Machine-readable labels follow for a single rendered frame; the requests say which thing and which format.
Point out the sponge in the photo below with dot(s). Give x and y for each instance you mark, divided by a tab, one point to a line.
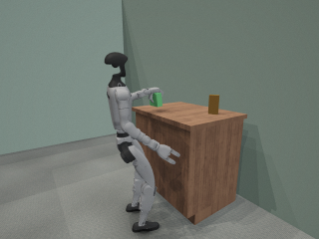
157	98

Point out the right robot thigh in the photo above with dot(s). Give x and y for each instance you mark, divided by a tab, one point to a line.
141	164

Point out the table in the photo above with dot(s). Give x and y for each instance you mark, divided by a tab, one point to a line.
203	179

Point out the left robot forearm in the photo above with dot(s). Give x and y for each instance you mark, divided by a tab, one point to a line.
139	94

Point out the humanoid robot head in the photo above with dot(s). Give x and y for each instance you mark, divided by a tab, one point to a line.
117	59

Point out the right robot forearm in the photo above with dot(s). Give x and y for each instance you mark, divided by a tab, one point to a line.
136	134

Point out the left robot hand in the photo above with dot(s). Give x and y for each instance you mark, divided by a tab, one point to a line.
154	90

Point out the right robot hand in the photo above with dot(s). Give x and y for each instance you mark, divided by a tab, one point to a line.
164	152

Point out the robot right upper arm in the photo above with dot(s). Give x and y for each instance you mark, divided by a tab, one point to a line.
122	98

